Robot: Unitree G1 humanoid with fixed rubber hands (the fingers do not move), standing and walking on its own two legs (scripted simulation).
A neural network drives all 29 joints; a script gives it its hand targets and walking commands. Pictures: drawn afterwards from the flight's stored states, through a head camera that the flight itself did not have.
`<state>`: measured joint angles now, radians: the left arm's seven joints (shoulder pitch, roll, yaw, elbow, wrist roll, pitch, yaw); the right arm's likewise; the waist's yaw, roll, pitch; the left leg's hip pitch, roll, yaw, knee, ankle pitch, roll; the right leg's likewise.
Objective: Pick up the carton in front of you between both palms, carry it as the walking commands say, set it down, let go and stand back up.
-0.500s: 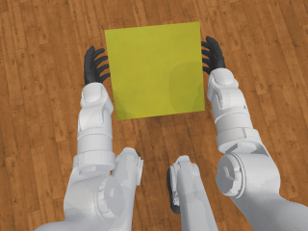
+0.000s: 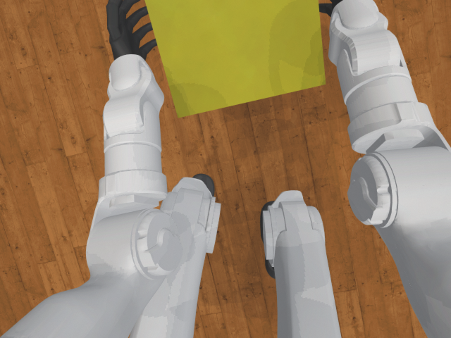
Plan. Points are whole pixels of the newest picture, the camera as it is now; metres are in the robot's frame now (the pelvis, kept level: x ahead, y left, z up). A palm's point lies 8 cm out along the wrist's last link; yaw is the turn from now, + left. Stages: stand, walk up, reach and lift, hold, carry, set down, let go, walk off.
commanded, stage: set down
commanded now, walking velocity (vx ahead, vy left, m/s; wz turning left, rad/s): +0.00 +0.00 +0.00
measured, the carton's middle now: (232, 34) +0.56 +0.05 -0.24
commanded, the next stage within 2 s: none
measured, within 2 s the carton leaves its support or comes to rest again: rests again in 0.86 s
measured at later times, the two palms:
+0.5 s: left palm (139, 54) +0.51 +0.19 -0.20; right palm (320, 5) +0.60 -0.09 -0.21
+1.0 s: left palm (137, 49) +0.52 +0.21 -0.22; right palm (319, 8) +0.60 -0.09 -0.23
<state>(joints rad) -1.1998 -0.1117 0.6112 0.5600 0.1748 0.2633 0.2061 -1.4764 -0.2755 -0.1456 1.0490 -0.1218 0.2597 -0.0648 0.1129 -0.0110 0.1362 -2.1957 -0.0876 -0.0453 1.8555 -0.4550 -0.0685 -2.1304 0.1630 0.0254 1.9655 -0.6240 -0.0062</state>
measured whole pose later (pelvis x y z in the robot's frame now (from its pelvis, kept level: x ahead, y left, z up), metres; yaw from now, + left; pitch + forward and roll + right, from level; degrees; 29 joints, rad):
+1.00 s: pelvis +0.01 -0.01 -0.06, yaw +2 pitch +41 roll +7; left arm -1.40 0.05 0.73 0.85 0.16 0.23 0.05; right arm -1.67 -0.31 -0.16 1.19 -0.23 0.21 0.01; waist 0.14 0.03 0.31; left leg -2.26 -0.07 0.01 2.08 -0.55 -0.09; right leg -2.23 0.13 0.02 2.23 -0.71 -0.06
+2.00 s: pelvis -0.01 +0.02 -0.01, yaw +0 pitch +40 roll +4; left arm -1.31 0.08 0.36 0.72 -0.13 0.24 0.25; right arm -1.72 -0.60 0.09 1.25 0.10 0.23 0.09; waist 0.19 0.00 0.28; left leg -2.14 -0.05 0.05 1.92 -0.47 -0.01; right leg -2.10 0.02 0.00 2.04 -0.63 -0.05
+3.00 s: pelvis +0.05 +0.02 +0.24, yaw -5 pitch +41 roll +0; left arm -0.62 0.05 0.31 0.53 0.10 0.16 -0.01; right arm -0.94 -0.24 -0.26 0.83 -0.15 0.19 -0.04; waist 0.15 -0.01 -0.08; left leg -1.38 -0.01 0.00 0.89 -0.23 0.00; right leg -1.34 0.09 0.05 0.93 -0.31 -0.02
